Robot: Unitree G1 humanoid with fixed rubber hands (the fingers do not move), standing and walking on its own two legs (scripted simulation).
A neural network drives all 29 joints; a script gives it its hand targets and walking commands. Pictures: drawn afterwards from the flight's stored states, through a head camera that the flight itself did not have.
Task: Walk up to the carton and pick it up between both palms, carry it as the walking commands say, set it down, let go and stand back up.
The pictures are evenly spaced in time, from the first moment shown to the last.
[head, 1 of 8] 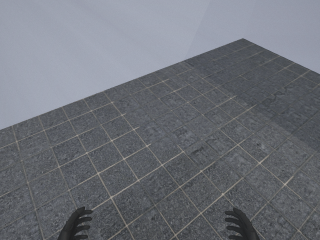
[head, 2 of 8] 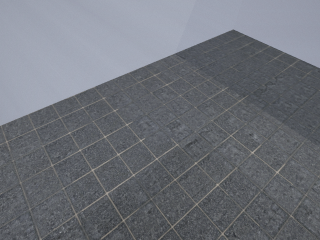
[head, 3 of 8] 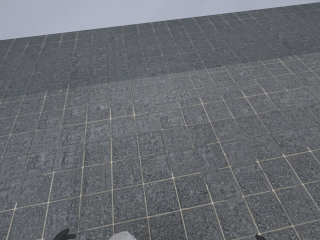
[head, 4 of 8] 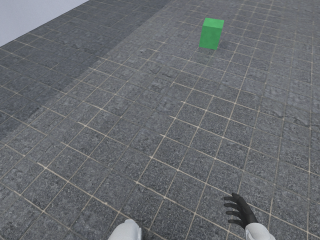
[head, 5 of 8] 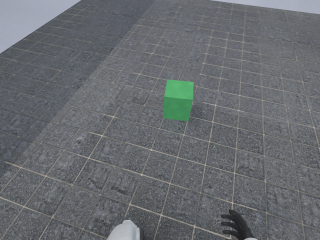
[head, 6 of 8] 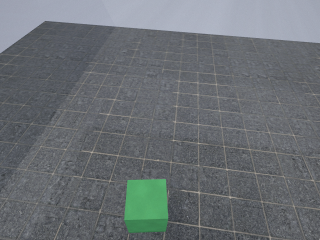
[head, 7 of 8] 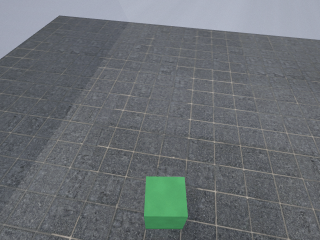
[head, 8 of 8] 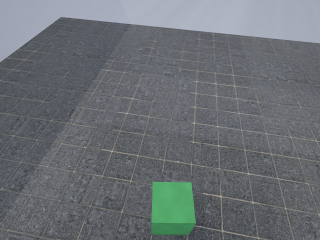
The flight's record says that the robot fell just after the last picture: no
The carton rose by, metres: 0.00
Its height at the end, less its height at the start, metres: +0.00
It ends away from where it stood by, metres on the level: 0.00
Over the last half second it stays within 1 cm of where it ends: yes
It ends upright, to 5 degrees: yes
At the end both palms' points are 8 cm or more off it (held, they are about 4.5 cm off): yes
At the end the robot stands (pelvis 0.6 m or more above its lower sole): yes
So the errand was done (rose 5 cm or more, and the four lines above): no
